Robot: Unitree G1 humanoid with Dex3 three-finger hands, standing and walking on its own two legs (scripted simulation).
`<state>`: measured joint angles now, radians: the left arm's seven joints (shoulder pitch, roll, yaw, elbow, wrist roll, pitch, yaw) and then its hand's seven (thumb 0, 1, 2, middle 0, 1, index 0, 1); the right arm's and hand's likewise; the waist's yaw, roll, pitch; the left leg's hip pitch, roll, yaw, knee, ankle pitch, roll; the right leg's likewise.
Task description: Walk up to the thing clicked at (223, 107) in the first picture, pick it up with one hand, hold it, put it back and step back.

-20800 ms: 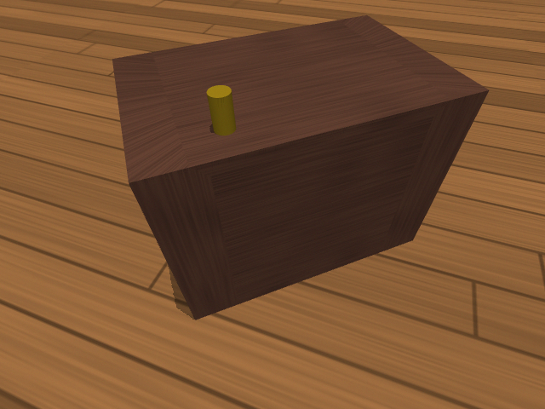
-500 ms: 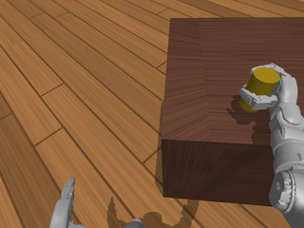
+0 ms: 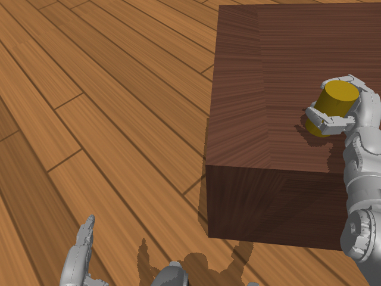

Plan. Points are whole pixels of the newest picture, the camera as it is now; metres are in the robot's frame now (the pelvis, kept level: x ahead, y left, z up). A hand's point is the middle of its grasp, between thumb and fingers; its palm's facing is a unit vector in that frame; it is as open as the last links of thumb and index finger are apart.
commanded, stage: lower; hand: right
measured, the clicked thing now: (329, 110) +0.48 -0.21 +0.08
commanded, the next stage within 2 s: loosen in 0.06 s
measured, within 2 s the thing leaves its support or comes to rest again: neither
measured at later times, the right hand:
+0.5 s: hand (330, 108) +0.48 -0.21 +0.08, palm faces +0.15 +0.99 +0.02, open 9.2 cm
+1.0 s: hand (335, 102) +0.49 -0.22 +0.09, palm faces +0.18 +0.98 +0.02, open 16.0 cm
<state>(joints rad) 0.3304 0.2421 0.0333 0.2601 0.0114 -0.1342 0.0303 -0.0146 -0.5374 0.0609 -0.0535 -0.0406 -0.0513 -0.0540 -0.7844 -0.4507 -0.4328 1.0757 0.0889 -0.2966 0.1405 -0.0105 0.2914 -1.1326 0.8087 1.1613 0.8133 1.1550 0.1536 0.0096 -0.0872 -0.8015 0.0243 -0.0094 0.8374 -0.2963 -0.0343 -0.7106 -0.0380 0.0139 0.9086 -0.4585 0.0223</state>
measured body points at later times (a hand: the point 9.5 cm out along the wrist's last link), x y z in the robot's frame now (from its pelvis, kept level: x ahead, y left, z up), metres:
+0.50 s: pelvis +0.00 +0.00 -0.01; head +0.09 -0.02 +0.43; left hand +0.15 +0.26 -0.03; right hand +0.47 -0.27 +0.09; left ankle +0.06 +0.14 -0.69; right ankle -0.01 -0.13 -0.69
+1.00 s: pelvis +0.00 +0.00 -0.01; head +0.09 -0.02 +0.43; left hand +0.15 +0.27 -0.03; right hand +0.47 -0.27 +0.10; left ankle +0.06 +0.14 -0.69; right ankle -0.01 -0.13 -0.69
